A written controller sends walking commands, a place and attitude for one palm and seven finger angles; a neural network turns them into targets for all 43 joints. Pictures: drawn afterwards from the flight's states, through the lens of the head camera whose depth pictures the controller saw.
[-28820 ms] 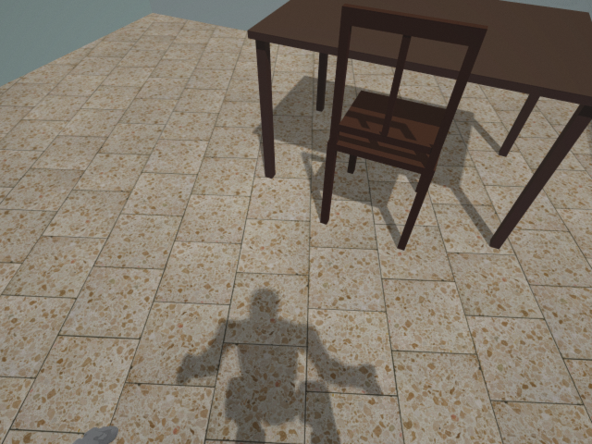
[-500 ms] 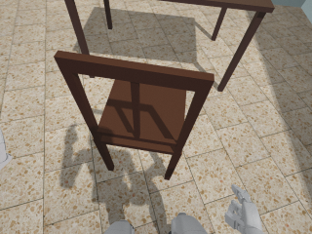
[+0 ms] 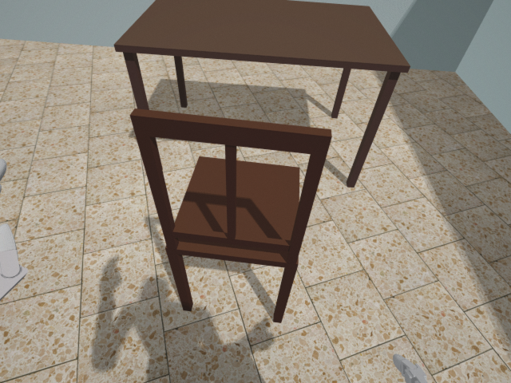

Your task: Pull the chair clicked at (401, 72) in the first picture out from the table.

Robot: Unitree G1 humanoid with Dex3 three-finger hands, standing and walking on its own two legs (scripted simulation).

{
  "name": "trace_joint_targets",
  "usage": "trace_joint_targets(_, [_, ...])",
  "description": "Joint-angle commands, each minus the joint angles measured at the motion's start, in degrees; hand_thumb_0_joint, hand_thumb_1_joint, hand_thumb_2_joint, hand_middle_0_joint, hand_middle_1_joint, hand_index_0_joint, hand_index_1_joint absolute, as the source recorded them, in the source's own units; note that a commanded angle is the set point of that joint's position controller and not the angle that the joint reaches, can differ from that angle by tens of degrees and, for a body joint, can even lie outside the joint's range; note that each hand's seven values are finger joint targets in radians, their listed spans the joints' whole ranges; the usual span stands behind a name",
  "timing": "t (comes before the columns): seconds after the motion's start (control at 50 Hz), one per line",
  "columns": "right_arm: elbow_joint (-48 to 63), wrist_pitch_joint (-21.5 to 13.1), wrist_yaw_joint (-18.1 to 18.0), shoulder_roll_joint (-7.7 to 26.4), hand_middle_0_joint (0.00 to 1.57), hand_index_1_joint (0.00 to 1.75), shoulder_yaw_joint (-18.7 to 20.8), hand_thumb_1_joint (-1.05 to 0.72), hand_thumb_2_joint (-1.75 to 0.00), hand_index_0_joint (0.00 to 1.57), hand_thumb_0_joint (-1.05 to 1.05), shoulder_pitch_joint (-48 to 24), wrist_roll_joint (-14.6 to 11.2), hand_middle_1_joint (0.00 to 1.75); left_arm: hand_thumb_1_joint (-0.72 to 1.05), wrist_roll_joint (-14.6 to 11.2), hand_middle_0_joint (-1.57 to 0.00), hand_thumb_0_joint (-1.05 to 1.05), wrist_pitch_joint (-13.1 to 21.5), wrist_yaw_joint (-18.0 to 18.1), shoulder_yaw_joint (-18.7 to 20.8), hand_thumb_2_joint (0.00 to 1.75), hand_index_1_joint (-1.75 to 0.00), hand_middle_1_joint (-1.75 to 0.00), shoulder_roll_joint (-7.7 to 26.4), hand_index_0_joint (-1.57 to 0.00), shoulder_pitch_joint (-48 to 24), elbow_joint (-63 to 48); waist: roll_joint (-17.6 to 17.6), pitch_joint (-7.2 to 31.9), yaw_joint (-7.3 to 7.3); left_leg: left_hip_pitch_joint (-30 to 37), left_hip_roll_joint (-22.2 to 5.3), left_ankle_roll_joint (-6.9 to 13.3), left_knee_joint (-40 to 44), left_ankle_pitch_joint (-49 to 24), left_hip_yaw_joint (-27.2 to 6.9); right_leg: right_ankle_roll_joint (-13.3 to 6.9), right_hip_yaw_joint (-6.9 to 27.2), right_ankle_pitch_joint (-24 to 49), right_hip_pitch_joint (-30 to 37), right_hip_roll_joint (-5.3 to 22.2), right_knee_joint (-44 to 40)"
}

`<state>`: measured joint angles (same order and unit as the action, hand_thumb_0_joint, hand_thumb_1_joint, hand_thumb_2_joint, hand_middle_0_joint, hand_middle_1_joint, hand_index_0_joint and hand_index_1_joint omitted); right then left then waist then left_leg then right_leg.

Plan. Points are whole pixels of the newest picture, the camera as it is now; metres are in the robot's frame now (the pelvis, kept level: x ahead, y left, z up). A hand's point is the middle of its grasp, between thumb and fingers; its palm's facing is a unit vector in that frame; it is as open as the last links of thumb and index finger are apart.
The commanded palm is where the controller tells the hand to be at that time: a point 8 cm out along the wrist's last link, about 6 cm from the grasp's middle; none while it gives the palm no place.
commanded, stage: stop stepping back and stand still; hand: left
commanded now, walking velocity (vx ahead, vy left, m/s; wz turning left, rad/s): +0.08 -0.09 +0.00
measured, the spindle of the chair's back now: (231, 196) +0.54 +0.08 -0.07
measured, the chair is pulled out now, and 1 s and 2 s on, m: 0.61 0.61 0.61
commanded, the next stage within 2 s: let the arm hang, fingers relaxed in 0.26 s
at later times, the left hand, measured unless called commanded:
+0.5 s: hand (100, 324) +0.21 +0.25 -0.02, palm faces +0.18 -0.90 -0.40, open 7.4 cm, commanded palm none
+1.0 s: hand out of the picture +0.00 +0.19 -0.16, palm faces -0.01 -0.97 -0.26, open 7.3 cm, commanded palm none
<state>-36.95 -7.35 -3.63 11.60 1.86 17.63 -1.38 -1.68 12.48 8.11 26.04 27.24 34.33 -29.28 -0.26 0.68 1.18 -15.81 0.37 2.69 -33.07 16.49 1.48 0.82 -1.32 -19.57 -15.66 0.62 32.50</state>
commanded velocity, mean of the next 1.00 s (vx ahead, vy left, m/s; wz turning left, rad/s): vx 0.00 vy -0.01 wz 0.00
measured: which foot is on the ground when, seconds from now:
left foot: down 0.00-1.00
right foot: down 0.00-1.00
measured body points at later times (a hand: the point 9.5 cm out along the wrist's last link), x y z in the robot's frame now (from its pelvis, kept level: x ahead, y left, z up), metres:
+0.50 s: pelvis +0.01 +0.00 +0.00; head +0.01 -0.01 +0.45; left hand +0.20 +0.30 +0.00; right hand +0.15 -0.24 -0.12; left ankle +0.01 +0.09 -0.73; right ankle +0.02 -0.14 -0.73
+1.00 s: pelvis +0.01 +0.00 +0.01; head +0.04 -0.01 +0.46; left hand +0.00 +0.24 -0.14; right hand -0.02 -0.22 -0.15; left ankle +0.01 +0.09 -0.73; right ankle +0.02 -0.14 -0.73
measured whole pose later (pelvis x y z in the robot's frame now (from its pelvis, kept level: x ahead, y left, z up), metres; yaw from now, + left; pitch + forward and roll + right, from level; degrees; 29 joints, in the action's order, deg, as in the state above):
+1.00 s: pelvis +0.01 +0.00 +0.01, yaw -1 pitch -1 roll +0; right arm -62.2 1.2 -1.1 8.5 1.0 19.0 0.6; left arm 0.1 -0.7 2.4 -0.6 10.3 18.0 62.6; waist 2.4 -3.9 0.6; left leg -10.3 1.2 2.5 -23.8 13.0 2.7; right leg 1.3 0.2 -11.3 -10.4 1.0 22.3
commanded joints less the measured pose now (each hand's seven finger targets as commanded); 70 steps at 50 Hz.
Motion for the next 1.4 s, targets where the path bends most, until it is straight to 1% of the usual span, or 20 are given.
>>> trace_joint_targets(0.0, [8.59,-2.81,-0.27,8.13,0.2,0.3,1.81,-0.9,-0.9,0.2,0.0,-8.28,-0.07,0.3,0.9,-0.94,-0.2,0.0,3.19,0.16,5.78,0.9,-0.3,-0.3,7.61,-0.2,-3.81,-4.46,7.32,-1.91,-0.3,-5.75,-7.32,0.84,13.1,13.13,-8.63,-2.35,3.57,1.65,4.16,2.15,-9.65])
trace_joint_targets(0.04, [8.19,-2.37,-0.41,7.69,0.2,0.3,1.79,-0.9,-0.9,0.2,0.0,-7.72,-0.57,0.3,0.9,-0.59,-0.2,0.0,2.32,-0.05,3.56,0.9,-0.3,-0.3,5.5,-0.2,-4.86,-3.82,4.98,-2.18,-0.83,-7.6,-8.48,1.28,16.31,21.15,-10.08,-1.77,3.05,-3.5,3.59,0.15,-6.61])
trace_joint_targets(0.1, [8.87,-2.21,-0.72,7.31,0.2,0.3,1.23,-0.9,-0.9,0.2,0.0,-9.07,-0.2,0.3,0.9,-0.4,-0.2,0.0,1.7,0.24,2.95,0.9,-0.3,-0.3,6.21,-0.2,-6.63,-6.13,2.89,-2.65,-0.99,-5.98,-8.11,1.56,15.47,17.85,-9.77,-1.59,4.48,-2.0,2.62,0.59,-8.7])
trace_joint_targets(0.2, [8.7,-3.07,-1.12,6.47,0.2,0.3,0.45,-0.9,-0.9,0.2,0.0,-9.47,0.54,0.3,0.9,0.03,-0.2,0.0,2.14,1.0,3.94,0.9,-0.3,-0.3,7.89,-0.2,-8.7,-10.25,5.12,-2.79,-1.2,-2.84,-6.02,0.79,13.37,12.74,-7.59,-2.48,7.97,-2.23,1.24,2.49,-13.04])
trace_joint_targets(0.26, [8.64,-3.25,-1.31,6.25,0.2,0.3,0.61,-0.9,-0.9,0.2,0.0,-9.37,0.42,0.3,0.9,-0.37,-0.2,0.0,2.37,1.31,5.49,0.9,-0.3,-0.3,8.8,-0.2,-6.75,-10.19,4.65,0.02,-1.44,0.71,-5.79,0.41,12.12,4.58,-6.65,-2.63,8.38,4.59,3.48,3.15,-12.79])
trace_joint_targets(0.32, [9.04,-2.93,-1.14,6.21,0.2,0.3,0.69,-0.9,-0.9,0.2,0.0,-9.45,0.27,0.3,0.9,-0.86,-0.2,0.0,2.47,1.1,4.87,0.9,-0.3,-0.3,7.03,-0.2,-5.15,-8.66,4.71,1.16,-1.53,2.63,-6.18,0.19,12.48,-2.36,-6.7,-2.42,7.34,10.92,5.45,3.06,-11.37])
trace_joint_targets(0.34, [-5.18,-2.64,4.55,11.18,0.2,0.3,2.93,-0.9,-0.9,0.2,0.0,-6.14,1.35,0.3,0.9,5.03,-0.2,0.0,-6.91,-6.41,-19.22,0.9,-0.3,-0.3,-8.38,-0.2,-6.46,35.81,2.46,1.21,2.83,0.53,-5.81,0.5,0.19,-23.91,-6.55,-2.69,2.33,29.47,-1.37,5.69,0.77])
trace_joint_targets(0.36, [-5.23,0.96,4.15,6.5,0.2,0.3,2.86,-0.9,-0.9,0.2,0.0,-1.12,1.38,0.3,0.9,4.24,-0.2,0.0,-11.12,-7.15,-18.5,0.9,-0.3,-0.3,-11.08,-0.2,-4.33,37.76,-2.36,7.62,1.63,6.15,-5.85,-0.4,-0.16,-32.68,-3.97,-2.15,3.27,30.39,0.37,4.66,0.07])
trace_joint_targets(0.38, [-4.15,2.58,3.96,7.64,0.2,0.3,2.74,-0.9,-0.9,0.2,0.0,-1.53,1.59,0.3,0.9,3.67,-0.2,0.0,-12.05,-6.98,-19.72,0.9,-0.3,-0.3,-12.18,-0.2,-6.62,38.94,-3.21,7.87,1.14,3.04,-7.51,0.39,0.56,-26.41,-7.64,-2.67,1.84,22.6,1.02,4.64,-0.68])
trace_joint_targets(0.4, [-3.66,3.51,3.94,7.12,0.2,0.3,2.23,-0.9,-0.9,0.2,0.0,-3.12,1.95,0.3,0.9,3.56,-0.2,0.0,-12.01,-6.87,-20.22,0.9,-0.3,-0.3,-11.67,-0.2,-8.68,41.77,-4.83,6.31,0.3,0.79,-6.99,0.71,1.33,-21.89,-8.26,-2.7,2.46,20.59,1.22,4.83,-1.31])
trace_joint_targets(0.46, [-4.37,5.76,3.92,7.23,0.2,0.3,1.96,-0.9,-0.9,0.2,0.0,-4.07,2.5,0.3,0.9,3.32,-0.2,0.0,-12.1,-6.33,-21.73,0.9,-0.3,-0.3,-9.12,-0.2,-15.49,51.7,-9.65,3.07,0.43,0.36,-4.33,0.08,1.57,-18.86,-7.74,-4.9,5.56,24.41,2.39,7.02,-3.88])
trace_joint_targets(0.48, [-5.49,6.39,3.77,7.34,0.2,0.3,1.81,-0.9,-0.9,0.2,0.0,-4.27,2.6,0.3,0.9,3.11,-0.2,0.0,-12.22,-6.13,-22.14,0.9,-0.3,-0.3,-8.63,-0.2,-17.0,55.36,-8.65,2.14,0.24,1.11,-4.19,0.05,2.67,-19.59,-7.63,-5.15,6.12,25.47,2.61,7.26,-4.33])
trace_joint_targets(0.56, [-10.08,7.06,3.34,7.42,0.2,0.3,0.35,-0.9,-0.9,0.2,0.0,-6.2,2.54,0.3,0.9,2.34,-0.2,0.0,-12.64,-5.9,-24.02,0.9,-0.3,-0.3,-7.79,-0.2,-18.99,69.48,5.82,-0.61,-1.39,2.72,-6.05,0.28,11.53,-18.69,-9.12,-2.5,5.2,14.54,4.6,3.93,-7.48])
trace_joint_targets(0.6, [-12.77,6.98,3.03,6.75,0.2,0.3,-0.01,-0.9,-0.9,0.2,0.0,-5.62,2.2,0.3,0.9,2.15,-0.2,0.0,-12.46,-5.93,-24.56,0.9,-0.3,-0.3,-8.34,-0.2,-18.38,75.34,8.45,-0.28,-1.52,3.41,-5.92,0.19,13.32,-14.47,-8.45,-1.98,5.15,11.42,6.03,3.61,-9.59])
trace_joint_targets(0.62, [-14.13,6.98,2.84,6.15,0.2,0.3,-0.06,-0.9,-0.9,0.2,0.0,-4.97,2.1,0.3,0.9,2.11,-0.2,0.0,-12.26,-5.95,-24.68,0.9,-0.3,-0.3,-8.9,-0.2,-17.85,77.8,8.05,-0.01,-1.4,4.53,-5.81,0.14,13.74,-12.02,-7.94,-2.06,5.4,10.86,5.89,3.66,-10.68])
trace_joint_targets(0.64, [-14.77,6.93,2.61,4.87,0.2,0.3,0.32,-0.9,-0.9,0.2,0.0,-3.46,2.48,0.3,0.9,2.48,-0.2,0.0,-12.14,-5.79,-23.67,0.9,-0.3,-0.3,-11.18,-0.2,-16.81,78.8,9.92,0.93,-1.28,5.02,-5.72,0.34,14.02,-10.18,-7.94,-2.41,4.9,10.78,6.31,3.69,-11.37])
trace_joint_targets(0.76, [-18.86,7.43,2.36,4.06,0.2,0.3,0.65,-0.9,-0.9,0.2,0.0,1.69,2.04,0.3,0.9,2.08,-0.2,0.0,-11.88,-5.75,-25.17,0.9,-0.3,-0.3,-11.21,-0.2,-17.26,84.46,2.33,-1.31,-0.64,5.44,-6.06,0.5,14.55,-7.04,-7.91,-2.62,4.64,9.88,5.26,3.97,-13.82])
trace_joint_targets(0.9, [-22.77,7.45,2.1,2.84,0.2,0.3,0.27,-0.9,-0.9,0.2,0.0,4.78,1.86,0.3,0.9,1.91,-0.2,0.0,-11.83,-5.36,-26.11,0.9,-0.3,-0.3,-12.12,-0.2,-15.25,88.71,-1.59,-3.85,-0.45,6.84,-5.93,0.34,13.94,-8.74,-6.46,-2.59,5.7,9.75,2.96,4.55,-14.63])
trace_joint_targets(1.2, [-25.7,7.17,1.69,-0.01,0.2,0.3,0.04,-0.9,-0.9,0.2,0.0,6.35,1.9,0.3,0.9,2.02,-0.2,0.0,-11.68,-4.88,-26.08,0.9,-0.3,-0.3,-14.64,-0.2,-13.28,91.03,2.13,-6.62,-0.51,6.51,-5.95,0.19,14.4,-8.49,-5.63,-2.72,6.4,8.78,1.43,4.25,-14.41])
trace_joint_targets(1.38, [-25.62,6.96,1.54,-0.39,0.2,0.3,0.21,-0.9,-0.9,0.2,0.0,6.69,1.88,0.3,0.9,2.07,-0.2,0.0,-11.6,-5.0,-25.99,0.9,-0.3,-0.3,-15.14,-0.2,-13.05,90.84,1.01,-5.94,-0.47,7.45,-5.9,0.33,13.94,-10.04,-5.57,-2.8,6.18,10.64,1.68,4.33,-14.19])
